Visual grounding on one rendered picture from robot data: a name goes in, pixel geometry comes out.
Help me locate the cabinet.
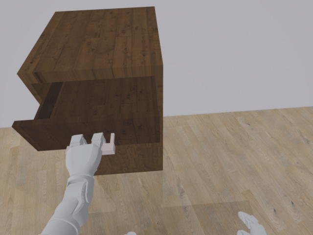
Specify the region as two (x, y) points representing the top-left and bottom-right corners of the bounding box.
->
(17, 6), (163, 176)

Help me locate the handle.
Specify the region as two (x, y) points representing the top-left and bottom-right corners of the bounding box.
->
(65, 133), (115, 155)

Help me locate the left robot hand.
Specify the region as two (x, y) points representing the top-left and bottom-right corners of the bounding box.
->
(66, 132), (106, 177)

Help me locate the drawer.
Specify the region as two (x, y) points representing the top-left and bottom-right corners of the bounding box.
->
(12, 76), (160, 151)

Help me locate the robot left forearm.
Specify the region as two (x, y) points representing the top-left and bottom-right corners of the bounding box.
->
(39, 174), (94, 235)

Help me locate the right robot hand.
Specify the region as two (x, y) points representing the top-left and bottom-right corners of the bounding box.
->
(237, 211), (268, 235)

